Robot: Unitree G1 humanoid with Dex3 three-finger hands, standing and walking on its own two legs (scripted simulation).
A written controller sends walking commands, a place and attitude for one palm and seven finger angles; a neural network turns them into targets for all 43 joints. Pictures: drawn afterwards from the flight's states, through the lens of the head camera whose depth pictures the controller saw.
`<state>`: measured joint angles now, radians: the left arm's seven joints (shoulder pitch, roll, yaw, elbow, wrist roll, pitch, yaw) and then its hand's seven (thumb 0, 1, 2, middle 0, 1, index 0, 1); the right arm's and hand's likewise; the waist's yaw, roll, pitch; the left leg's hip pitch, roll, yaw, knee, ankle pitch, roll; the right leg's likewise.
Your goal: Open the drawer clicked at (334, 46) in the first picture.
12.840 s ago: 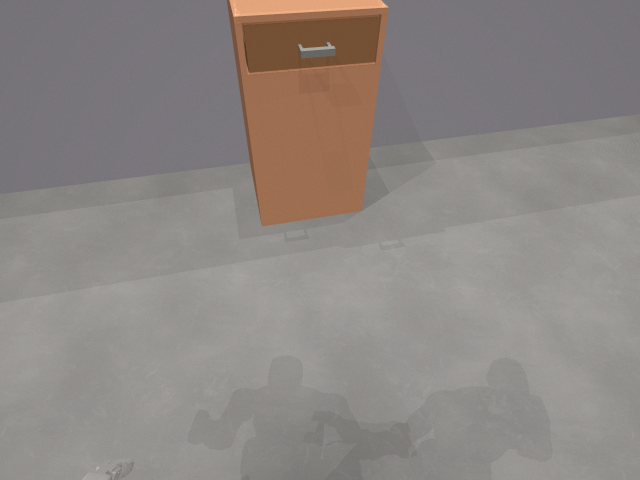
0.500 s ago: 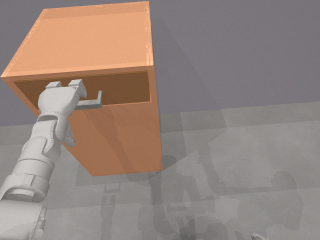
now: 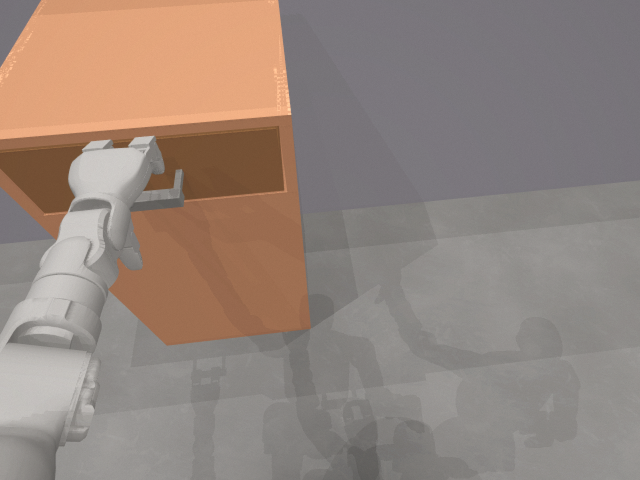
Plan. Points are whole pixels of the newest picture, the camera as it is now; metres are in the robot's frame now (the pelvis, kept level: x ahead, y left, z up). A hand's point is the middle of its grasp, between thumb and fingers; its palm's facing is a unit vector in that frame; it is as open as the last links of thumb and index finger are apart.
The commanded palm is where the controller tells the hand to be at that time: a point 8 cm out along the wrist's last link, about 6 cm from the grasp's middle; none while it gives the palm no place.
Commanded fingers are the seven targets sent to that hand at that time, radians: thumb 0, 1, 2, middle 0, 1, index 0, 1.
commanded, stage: move the hooked fingers above the handle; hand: left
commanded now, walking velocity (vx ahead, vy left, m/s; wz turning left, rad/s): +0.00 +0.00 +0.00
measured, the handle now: (149, 189) +0.53 +0.27 +0.01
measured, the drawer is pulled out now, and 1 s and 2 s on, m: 0.00 0.00 0.00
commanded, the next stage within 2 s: none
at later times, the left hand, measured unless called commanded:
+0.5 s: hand (124, 197) +0.47 +0.27 +0.06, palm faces -0.09 +0.00 -1.00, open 13.8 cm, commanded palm +0.46 +0.27 +0.12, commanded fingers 0.00 -0.50 0.30 -0.30 -1.20 -0.30 -1.20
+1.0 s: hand (123, 195) +0.47 +0.27 +0.06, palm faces -0.06 -0.02 -1.00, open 13.8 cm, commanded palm +0.45 +0.27 +0.12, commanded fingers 0.00 -0.50 0.30 -0.30 -1.20 -0.30 -1.20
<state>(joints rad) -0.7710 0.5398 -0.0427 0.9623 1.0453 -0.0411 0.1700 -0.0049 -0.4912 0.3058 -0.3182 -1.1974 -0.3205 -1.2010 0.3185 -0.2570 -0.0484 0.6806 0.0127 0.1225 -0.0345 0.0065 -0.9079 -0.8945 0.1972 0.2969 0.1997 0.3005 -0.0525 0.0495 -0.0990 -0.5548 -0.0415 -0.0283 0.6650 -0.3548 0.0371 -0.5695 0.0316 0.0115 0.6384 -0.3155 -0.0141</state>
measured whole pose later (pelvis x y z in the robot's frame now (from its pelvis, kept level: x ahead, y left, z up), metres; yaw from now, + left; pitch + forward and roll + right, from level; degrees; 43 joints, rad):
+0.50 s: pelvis +0.00 +0.00 +0.00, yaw -1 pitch +17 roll -1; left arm -0.78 0.63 0.05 1.03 1.07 -0.10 0.18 0.00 -0.49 0.31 -0.33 -1.21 -0.33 -1.21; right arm 0.36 -0.26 -0.05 0.69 0.01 0.13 -0.05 0.01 -0.91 -0.89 0.20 0.30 0.20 0.30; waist -0.09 0.05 -0.11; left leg -0.61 -0.02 -0.01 0.68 -0.36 0.03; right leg -0.63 0.05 0.02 0.64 -0.31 -0.02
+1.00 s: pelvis +0.01 +0.01 +0.00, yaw -1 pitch +16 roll -1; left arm -0.75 0.58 0.03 0.96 1.05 -0.09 0.18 0.00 -0.49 0.31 -0.32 -1.20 -0.32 -1.20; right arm 0.35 -0.26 -0.05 0.68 0.00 0.13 -0.03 0.00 -0.91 -0.89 0.20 0.30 0.20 0.30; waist -0.07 0.06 -0.13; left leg -0.60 -0.03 -0.01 0.69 -0.37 0.04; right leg -0.60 0.04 0.03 0.64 -0.32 -0.01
